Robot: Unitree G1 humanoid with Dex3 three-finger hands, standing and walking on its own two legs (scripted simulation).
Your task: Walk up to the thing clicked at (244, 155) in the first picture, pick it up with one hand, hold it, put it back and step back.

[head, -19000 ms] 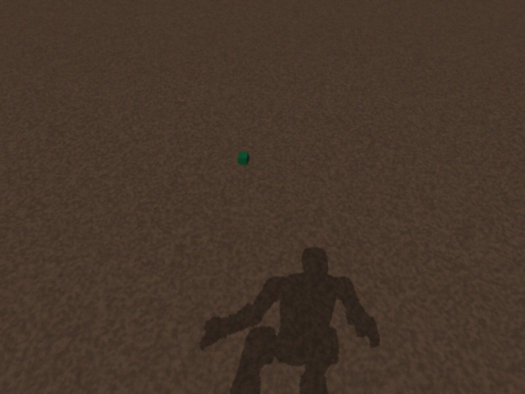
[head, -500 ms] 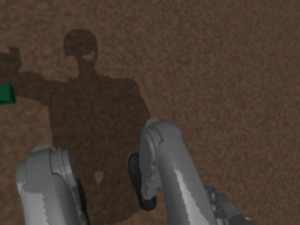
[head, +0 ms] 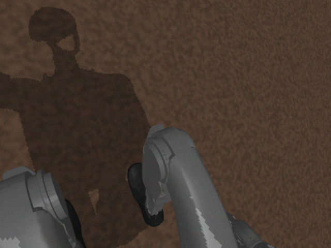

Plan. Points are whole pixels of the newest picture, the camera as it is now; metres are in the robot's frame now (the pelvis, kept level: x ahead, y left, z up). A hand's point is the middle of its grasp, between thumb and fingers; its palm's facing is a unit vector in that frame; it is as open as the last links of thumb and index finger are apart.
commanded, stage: rest palm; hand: left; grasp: from above
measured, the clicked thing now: out of the picture +0.47 +0.32 -0.28
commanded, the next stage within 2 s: close in 0.76 s
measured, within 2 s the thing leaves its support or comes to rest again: neither
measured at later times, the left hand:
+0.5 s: hand out of the picture +0.46 +0.32 -0.24, palm faces -0.44 -0.07 -0.89, open 14.1 cm
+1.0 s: hand out of the picture +0.46 +0.32 -0.25, palm faces -0.46 -0.08 -0.88, open 13.8 cm
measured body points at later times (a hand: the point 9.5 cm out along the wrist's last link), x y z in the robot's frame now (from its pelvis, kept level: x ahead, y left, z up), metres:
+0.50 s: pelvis +0.00 +0.00 +0.00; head +0.27 +0.13 +0.33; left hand +0.48 +0.32 -0.19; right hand +0.05 -0.26 -0.06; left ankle +0.06 +0.12 -0.27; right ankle +0.11 -0.11 -0.27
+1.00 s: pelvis +0.00 +0.00 -0.01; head +0.28 +0.12 +0.32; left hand +0.48 +0.32 -0.20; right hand +0.04 -0.25 -0.06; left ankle +0.06 +0.12 -0.27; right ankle +0.11 -0.11 -0.27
